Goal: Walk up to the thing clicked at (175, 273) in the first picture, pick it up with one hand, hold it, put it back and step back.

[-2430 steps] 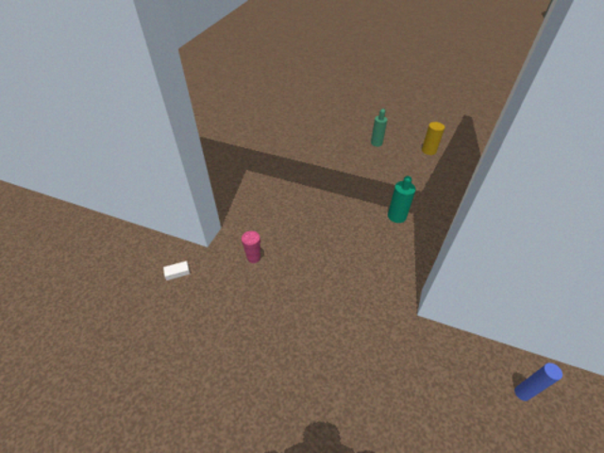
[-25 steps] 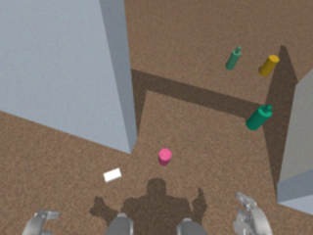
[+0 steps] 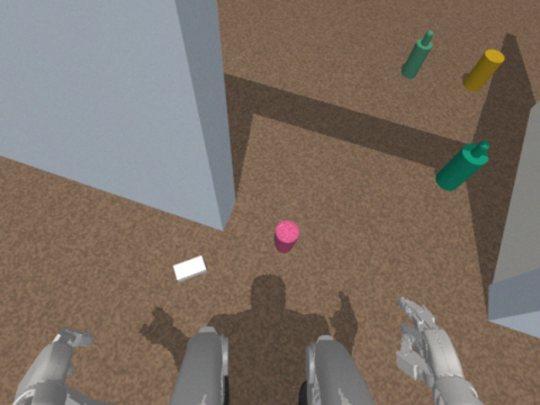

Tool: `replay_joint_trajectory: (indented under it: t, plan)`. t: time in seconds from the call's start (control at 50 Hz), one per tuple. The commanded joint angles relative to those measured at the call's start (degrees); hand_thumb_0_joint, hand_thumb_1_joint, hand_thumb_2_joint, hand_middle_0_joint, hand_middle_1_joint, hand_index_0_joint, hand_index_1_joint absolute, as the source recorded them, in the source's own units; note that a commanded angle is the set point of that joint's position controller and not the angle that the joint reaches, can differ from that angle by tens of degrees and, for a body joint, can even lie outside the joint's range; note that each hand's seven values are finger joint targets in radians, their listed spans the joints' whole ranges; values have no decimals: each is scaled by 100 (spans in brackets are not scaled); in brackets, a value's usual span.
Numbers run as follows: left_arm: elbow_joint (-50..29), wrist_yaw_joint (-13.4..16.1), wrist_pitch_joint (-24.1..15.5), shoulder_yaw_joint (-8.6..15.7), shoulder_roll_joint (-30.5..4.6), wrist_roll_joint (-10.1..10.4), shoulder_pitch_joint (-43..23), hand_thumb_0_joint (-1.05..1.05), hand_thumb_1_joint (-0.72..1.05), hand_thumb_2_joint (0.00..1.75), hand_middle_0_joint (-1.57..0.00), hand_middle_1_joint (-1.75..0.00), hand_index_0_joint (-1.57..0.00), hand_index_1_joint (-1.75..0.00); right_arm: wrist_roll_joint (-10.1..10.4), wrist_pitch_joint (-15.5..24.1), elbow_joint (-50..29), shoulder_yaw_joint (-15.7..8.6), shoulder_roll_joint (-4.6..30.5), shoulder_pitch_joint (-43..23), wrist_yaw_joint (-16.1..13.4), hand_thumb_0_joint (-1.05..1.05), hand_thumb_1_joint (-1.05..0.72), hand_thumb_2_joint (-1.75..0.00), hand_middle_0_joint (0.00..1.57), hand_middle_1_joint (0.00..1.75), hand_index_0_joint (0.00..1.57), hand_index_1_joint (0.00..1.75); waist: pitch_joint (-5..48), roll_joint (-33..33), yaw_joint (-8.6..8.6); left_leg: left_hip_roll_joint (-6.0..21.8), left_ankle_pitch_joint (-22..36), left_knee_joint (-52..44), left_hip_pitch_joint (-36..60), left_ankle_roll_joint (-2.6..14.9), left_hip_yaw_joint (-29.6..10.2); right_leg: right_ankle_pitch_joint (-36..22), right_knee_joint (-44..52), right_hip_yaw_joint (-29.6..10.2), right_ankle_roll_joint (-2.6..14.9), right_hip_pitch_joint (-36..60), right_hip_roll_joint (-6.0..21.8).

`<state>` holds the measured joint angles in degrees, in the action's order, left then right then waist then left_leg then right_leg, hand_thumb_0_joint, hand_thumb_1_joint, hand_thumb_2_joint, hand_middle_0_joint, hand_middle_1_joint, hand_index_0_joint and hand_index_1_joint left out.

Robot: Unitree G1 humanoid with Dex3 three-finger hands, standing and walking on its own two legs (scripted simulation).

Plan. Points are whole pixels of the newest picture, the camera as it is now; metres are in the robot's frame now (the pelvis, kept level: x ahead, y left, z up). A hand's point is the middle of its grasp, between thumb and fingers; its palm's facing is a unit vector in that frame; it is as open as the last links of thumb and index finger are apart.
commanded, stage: rise first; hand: left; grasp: from above
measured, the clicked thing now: (190, 268) +0.47 +0.23 -0.61
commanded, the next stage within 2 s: none
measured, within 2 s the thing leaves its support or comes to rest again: neither
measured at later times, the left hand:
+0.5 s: hand (125, 310) +0.30 +0.32 -0.34, palm faces -0.35 -0.19 -0.92, open 13.1 cm
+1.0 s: hand (145, 288) +0.37 +0.31 -0.43, palm faces -0.36 -0.19 -0.91, open 13.2 cm
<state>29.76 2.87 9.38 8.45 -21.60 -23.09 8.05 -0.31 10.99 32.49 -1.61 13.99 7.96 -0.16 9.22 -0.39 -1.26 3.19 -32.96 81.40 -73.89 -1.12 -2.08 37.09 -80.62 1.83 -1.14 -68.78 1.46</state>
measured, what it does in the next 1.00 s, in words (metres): lowers itself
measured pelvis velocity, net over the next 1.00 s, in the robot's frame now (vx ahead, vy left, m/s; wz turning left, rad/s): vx -0.07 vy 0.00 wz -0.13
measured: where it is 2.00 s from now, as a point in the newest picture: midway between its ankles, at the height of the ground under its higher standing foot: outside the picture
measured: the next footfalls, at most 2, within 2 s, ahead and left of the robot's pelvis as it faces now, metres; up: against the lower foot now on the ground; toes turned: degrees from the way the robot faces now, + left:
none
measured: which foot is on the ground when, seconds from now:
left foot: down 0.00-1.00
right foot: down 0.00-1.00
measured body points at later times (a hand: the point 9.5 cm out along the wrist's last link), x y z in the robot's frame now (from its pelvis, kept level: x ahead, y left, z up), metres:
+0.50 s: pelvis -0.07 -0.01 -0.20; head +0.14 +0.01 +0.19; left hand +0.32 +0.32 -0.29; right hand +0.06 -0.28 -0.34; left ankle +0.04 +0.13 -0.59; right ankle +0.01 -0.14 -0.59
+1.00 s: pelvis -0.07 +0.00 -0.27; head +0.16 +0.04 +0.11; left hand +0.39 +0.32 -0.38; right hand -0.03 -0.27 -0.39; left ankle +0.04 +0.13 -0.59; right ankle +0.01 -0.14 -0.59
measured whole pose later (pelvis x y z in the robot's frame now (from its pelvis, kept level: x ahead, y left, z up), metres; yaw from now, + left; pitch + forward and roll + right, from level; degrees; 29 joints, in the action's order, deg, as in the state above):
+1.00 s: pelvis -0.07 +0.00 -0.27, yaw -7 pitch +33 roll -6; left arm 84.2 26.3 1.0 13.8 -40.2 -59.9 -50.0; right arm -7.9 8.6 48.0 1.5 14.1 7.4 7.5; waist 4.0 1.3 -9.7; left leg 4.0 -35.4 132.7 -130.9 -1.0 -8.2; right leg 40.5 -131.3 2.8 -2.0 -124.1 -2.0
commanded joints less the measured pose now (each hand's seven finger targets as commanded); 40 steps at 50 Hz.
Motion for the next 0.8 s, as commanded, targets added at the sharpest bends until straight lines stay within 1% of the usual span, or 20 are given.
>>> replay_joint_trajectory:
  t: [0.0,0.02,0.06,0.1,0.14,0.18,0.2,0.24,0.26,0.3,0.32,0.38,0.4,0.46,0.56,0.58,0.62,0.68,0.72,0.78]
  plan:
    - [-298,392,-574,325,-1161,-672,-898,0,-48,89,-18,-99,-18,-99,35,337,-376,-420,956,43,-43,0,-91,-90,20,30,20,30,1990,-613,-28,-164,1184,-320,1272,142,-35,-1349,166,-17,267,-390,-216]
    - [-123,473,-645,331,-1221,-829,-1118,0,-46,88,-19,-97,-19,-98,20,345,-303,-436,1015,13,-24,0,-90,-90,20,30,20,30,2047,-537,-89,-166,1119,-179,1035,135,-77,-1305,-30,4,281,-603,-220]
    - [90,619,-799,235,-1250,-1082,-1473,0,-45,89,-20,-95,-20,-96,14,369,-188,-466,1026,1,10,0,-91,-90,20,30,20,30,2294,-589,-39,-166,1085,177,773,143,-54,-1271,-336,5,287,-995,-234]
    - [318,825,-881,399,-1599,-1395,-1813,0,-44,88,-22,-93,-21,-94,11,352,-54,-482,1086,34,23,0,-91,-90,20,30,20,30,2592,-513,25,-171,1159,516,484,155,-16,-1333,-571,8,273,-1174,-253]
    - [627,1015,-921,396,-1671,-1655,-2043,0,-42,87,-22,-94,-22,-94,-23,309,39,-490,1106,20,70,0,-90,-90,20,30,20,30,2843,-506,94,-192,1239,926,120,169,74,-1396,-828,4,261,-1388,-270]
    - [1017,1203,-951,519,-1860,-1901,-2347,0,-44,89,-23,-93,-22,-94,-56,231,172,-488,1132,66,135,0,-91,-90,20,30,20,30,3001,-417,186,-187,1323,1238,-168,178,98,-1430,-1076,42,253,-1542,-272]
    - [1133,1273,-965,436,-1840,-2043,-2572,0,-44,89,-24,-93,-23,-94,-69,186,226,-504,1136,95,168,0,-91,-90,20,30,20,30,3185,-396,175,-179,1326,1416,-259,187,120,-1440,-1181,47,249,-1660,-291]
    - [1216,1437,-1005,492,-2087,-2294,-3163,0,-45,91,-22,-94,-21,-95,-128,104,340,-525,1189,140,228,0,-91,-90,20,30,20,30,3512,-456,167,-145,1384,1755,-398,184,123,-1499,-1462,67,244,-1854,-295]
    - [1395,1505,-1019,384,-2079,-2433,-3482,0,-44,91,-22,-93,-21,-95,-158,65,399,-510,1178,157,250,0,-90,-90,20,30,20,30,3490,-465,125,-147,1267,1887,-600,181,126,-1431,-1574,83,241,-1958,-292]
    - [1673,1700,-1040,393,-2221,-2709,-3992,0,-41,88,-24,-90,-23,-92,-204,-20,508,-504,1198,253,297,0,-90,-90,20,30,20,30,3536,-327,61,-127,1065,2121,-895,193,112,-1267,-1742,144,239,-2164,-306]
    - [1801,1808,-1061,431,-2424,-2859,-4289,0,-41,88,-24,-90,-23,-91,-219,-57,540,-496,1207,251,306,0,-90,-90,20,30,20,30,3526,-353,49,-130,784,2196,-1134,183,132,-1025,-1796,146,243,-2275,-325]
    - [2231,2059,-1067,470,-2620,-3169,-4836,0,-37,85,-26,-90,-26,-90,-309,-131,686,-483,1245,261,328,0,-90,-90,20,30,20,30,3554,-420,-5,-115,341,2382,-1319,174,129,-523,-2002,230,261,-2655,-351]
    - [2334,2125,-1059,563,-2805,-3245,-4986,0,-36,84,-26,-91,-26,-91,-334,-151,729,-456,1210,244,337,0,-90,-90,20,30,20,30,3622,-481,49,-117,313,2458,-1395,177,156,-460,-2051,219,265,-2645,-352]
    - [2659,2265,-1037,461,-2837,-3400,-5618,0,-34,82,-26,-90,-27,-89,-424,-180,878,-419,1186,388,346,0,-90,-90,20,30,20,30,3647,-501,-175,-103,157,2714,-1566,199,132,-309,-2232,274,258,-2890,-368]
    - [3509,2367,-997,496,-3124,-3536,-6063,0,-31,80,-27,-89,-28,-88,-551,-204,1030,-345,1127,426,377,0,-89,-90,20,30,20,30,3208,-522,-308,-105,-347,3026,-2156,228,101,287,-2464,326,287,-3328,-413]
    - [3522,2379,-1000,525,-3240,-3546,-6242,0,-33,81,-25,-90,-27,-89,-562,-204,1046,-327,1105,454,391,0,-89,-90,20,30,20,30,3265,-642,-317,-105,-348,3065,-2157,220,90,279,-2559,341,305,-3351,-417]
    - [3819,2398,-981,477,-3200,-3566,-6374,0,-35,83,-24,-90,-26,-89,-584,-201,1091,-305,1103,508,423,0,-89,-90,20,30,20,30,3193,-669,-371,-104,-385,3200,-2334,225,99,284,-2658,362,308,-3480,-436]
    - [4014,2451,-958,617,-3402,-3564,-6649,0,-38,85,-23,-90,-24,-89,-616,-184,1171,-226,1161,592,456,0,-89,-90,20,30,20,30,3066,-1046,-389,-87,-382,3223,-2297,200,30,134,-2951,478,346,-3853,-407]
    - [4250,2449,-922,573,-3278,-3583,-6660,0,-40,87,-22,-90,-22,-90,-631,-178,1221,-184,1155,664,495,0,-89,-90,20,30,20,30,3030,-1201,-449,-55,-296,3267,-2150,172,-48,-31,-3147,558,359,-4032,-393]
    - [4408,2523,-880,605,-3451,-3649,-6965,0,-42,88,-19,-93,-20,-93,-642,-170,1258,-164,1261,705,549,0,-89,-90,20,30,20,30,2976,-1304,-528,-32,-249,3389,-2262,169,-91,-150,-3336,605,369,-4307,-405]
